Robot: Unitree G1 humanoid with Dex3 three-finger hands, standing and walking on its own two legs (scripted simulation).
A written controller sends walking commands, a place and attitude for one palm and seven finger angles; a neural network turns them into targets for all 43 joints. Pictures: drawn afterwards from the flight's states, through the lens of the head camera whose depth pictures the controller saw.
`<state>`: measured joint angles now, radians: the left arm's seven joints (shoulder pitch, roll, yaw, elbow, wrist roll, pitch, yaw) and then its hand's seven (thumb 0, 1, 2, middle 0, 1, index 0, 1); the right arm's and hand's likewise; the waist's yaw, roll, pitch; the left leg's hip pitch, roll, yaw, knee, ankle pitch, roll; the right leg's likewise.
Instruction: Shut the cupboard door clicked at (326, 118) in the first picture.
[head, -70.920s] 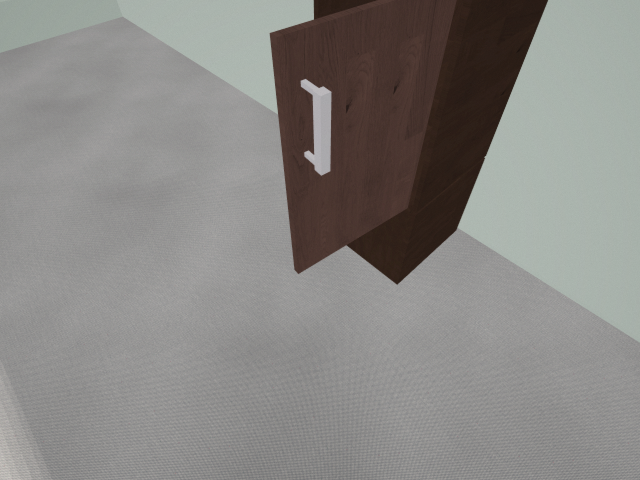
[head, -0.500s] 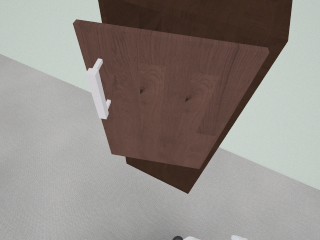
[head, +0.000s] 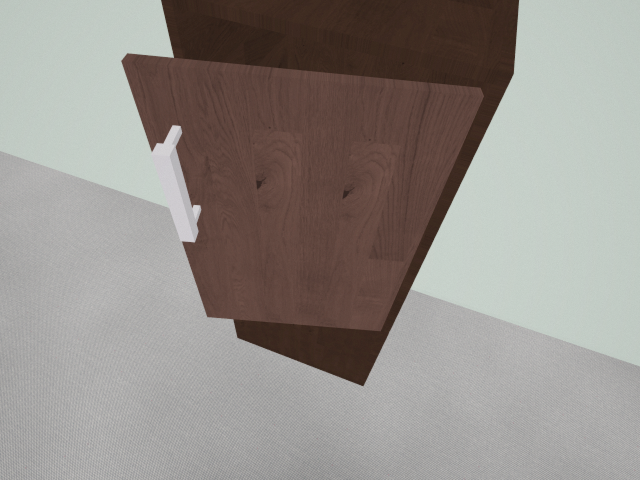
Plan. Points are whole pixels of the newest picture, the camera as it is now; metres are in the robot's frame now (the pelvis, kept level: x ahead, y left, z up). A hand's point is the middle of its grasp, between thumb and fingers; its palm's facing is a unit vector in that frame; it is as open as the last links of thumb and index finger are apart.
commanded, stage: come to a stop and stand still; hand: left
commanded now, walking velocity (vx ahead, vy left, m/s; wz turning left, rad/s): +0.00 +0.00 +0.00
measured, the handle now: (182, 187) +0.45 +0.21 +0.10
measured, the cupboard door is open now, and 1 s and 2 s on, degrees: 17 17 17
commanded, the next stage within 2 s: look again from close up in 0.80 s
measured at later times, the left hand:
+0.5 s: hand out of the picture +0.01 +0.11 -0.16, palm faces +0.04 -0.97 -0.22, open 7.3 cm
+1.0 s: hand out of the picture +0.01 +0.10 -0.17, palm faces +0.06 -0.98 -0.20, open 7.4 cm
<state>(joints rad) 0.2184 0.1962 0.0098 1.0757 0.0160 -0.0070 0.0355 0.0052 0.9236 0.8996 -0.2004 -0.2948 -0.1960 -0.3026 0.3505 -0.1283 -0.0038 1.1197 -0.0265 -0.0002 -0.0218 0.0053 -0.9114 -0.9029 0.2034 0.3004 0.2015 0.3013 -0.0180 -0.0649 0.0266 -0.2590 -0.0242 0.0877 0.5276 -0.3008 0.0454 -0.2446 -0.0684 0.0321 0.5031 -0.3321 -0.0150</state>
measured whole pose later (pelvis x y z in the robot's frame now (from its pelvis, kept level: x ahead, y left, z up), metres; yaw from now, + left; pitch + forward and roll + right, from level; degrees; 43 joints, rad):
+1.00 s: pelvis +0.02 -0.07 +0.01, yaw +2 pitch -1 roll +1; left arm 0.27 0.15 0.00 1.12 0.01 -0.02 0.02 0.00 0.91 0.90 -0.20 -0.29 -0.20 -0.30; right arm 0.26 -0.15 0.01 1.14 -0.02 -0.01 -0.03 0.01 -0.92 -0.90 0.20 0.30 0.20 0.30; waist 0.01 0.01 0.04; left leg -0.14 0.07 0.02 0.43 -0.27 -0.07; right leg -0.15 0.02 -0.04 0.48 -0.31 -0.04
